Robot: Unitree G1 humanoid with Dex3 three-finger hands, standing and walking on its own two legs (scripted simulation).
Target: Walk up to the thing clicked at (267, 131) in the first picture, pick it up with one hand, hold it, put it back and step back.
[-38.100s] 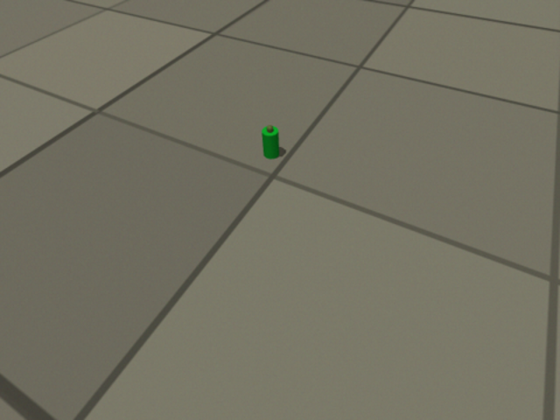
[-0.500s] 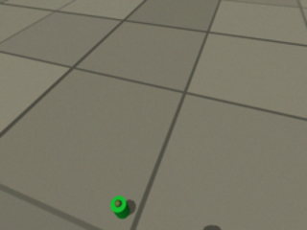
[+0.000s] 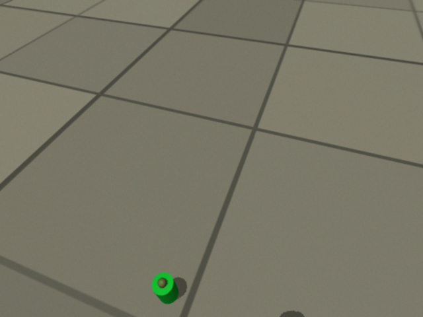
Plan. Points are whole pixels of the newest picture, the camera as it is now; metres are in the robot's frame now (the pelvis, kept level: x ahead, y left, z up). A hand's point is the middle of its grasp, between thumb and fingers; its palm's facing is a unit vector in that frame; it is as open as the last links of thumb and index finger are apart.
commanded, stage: stand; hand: left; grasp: from the side
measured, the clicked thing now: (165, 287) +0.34 +0.25 -0.69
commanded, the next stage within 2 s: step back in 0.02 s
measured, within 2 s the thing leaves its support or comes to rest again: neither
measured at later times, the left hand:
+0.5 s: hand out of the picture +0.03 +0.28 -0.18, palm faces -0.06 -0.91 -0.41, open 7.4 cm
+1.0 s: hand out of the picture -0.09 +0.27 -0.17, palm faces -0.10 -0.91 -0.41, open 7.4 cm
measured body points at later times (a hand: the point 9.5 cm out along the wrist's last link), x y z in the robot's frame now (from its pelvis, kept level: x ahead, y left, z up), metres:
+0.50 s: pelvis -0.10 +0.02 -0.04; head -0.04 +0.02 +0.40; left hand +0.03 +0.33 -0.16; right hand +0.00 -0.31 -0.15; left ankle -0.10 +0.13 -0.72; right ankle -0.02 -0.13 -0.75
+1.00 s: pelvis -0.21 +0.01 -0.03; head -0.16 +0.00 +0.41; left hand -0.09 +0.32 -0.14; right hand -0.13 -0.32 -0.16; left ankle -0.14 +0.13 -0.73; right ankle -0.22 -0.11 -0.75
